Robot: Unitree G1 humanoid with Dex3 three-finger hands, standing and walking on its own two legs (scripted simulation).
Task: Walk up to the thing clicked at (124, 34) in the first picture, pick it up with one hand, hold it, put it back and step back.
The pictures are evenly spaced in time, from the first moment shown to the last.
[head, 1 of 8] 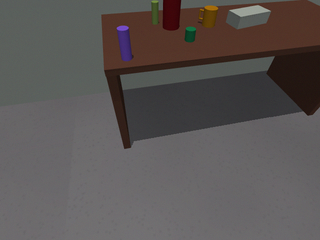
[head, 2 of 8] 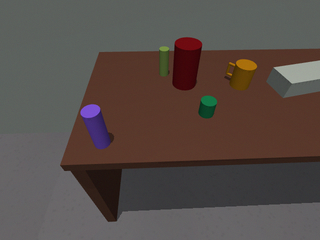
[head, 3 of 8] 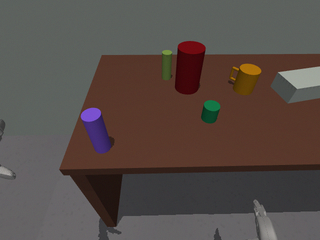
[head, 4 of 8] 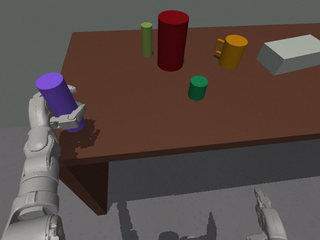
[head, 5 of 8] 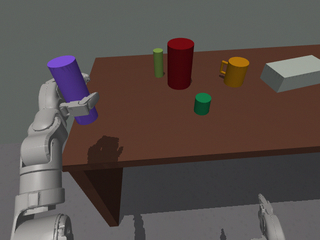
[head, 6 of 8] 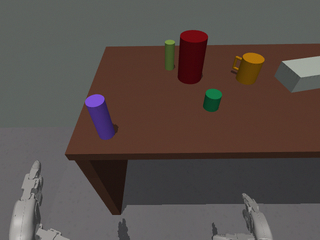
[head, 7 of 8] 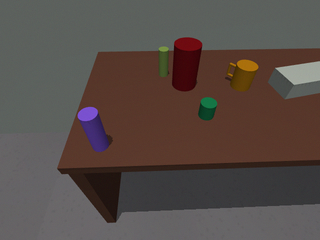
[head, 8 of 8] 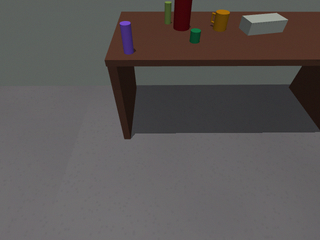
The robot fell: no
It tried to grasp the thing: yes
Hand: left
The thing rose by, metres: 0.26
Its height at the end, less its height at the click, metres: +0.00
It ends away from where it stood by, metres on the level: 0.00
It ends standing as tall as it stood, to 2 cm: yes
